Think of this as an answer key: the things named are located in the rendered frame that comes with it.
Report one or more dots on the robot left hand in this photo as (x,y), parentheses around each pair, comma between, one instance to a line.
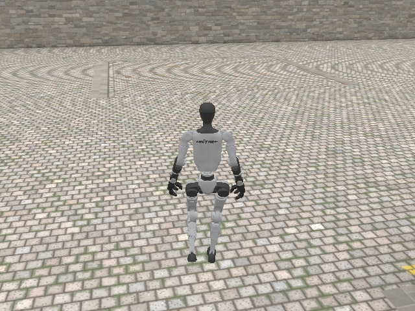
(174,186)

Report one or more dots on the robot right forearm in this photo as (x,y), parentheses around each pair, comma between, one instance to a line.
(237,174)

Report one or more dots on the robot left upper arm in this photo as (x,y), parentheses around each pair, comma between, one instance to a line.
(183,147)

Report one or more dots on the right robot foot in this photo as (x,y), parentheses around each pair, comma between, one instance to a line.
(211,257)

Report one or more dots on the robot right thigh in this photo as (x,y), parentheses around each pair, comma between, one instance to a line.
(223,190)

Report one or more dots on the robot right hand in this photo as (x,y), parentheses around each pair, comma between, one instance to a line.
(240,189)

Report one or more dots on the robot right upper arm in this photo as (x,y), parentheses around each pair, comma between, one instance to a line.
(230,147)

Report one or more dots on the robot left forearm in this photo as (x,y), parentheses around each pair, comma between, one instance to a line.
(175,172)

